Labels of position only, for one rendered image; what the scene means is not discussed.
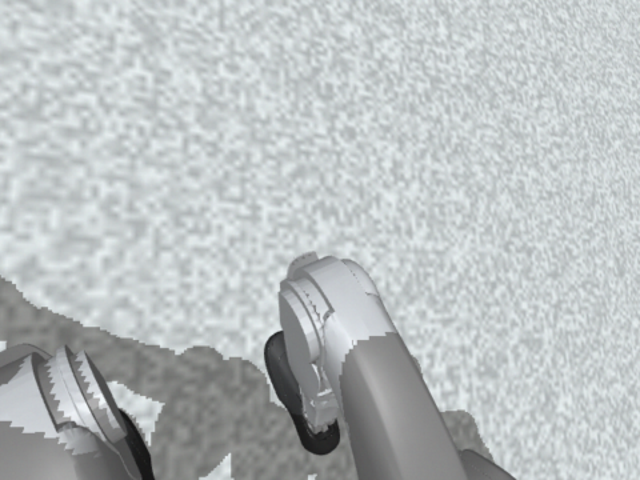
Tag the right robot foot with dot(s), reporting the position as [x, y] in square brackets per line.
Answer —
[288, 392]

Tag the right robot hand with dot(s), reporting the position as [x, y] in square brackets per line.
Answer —
[480, 468]

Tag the left robot foot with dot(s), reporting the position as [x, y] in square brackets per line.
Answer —
[138, 449]

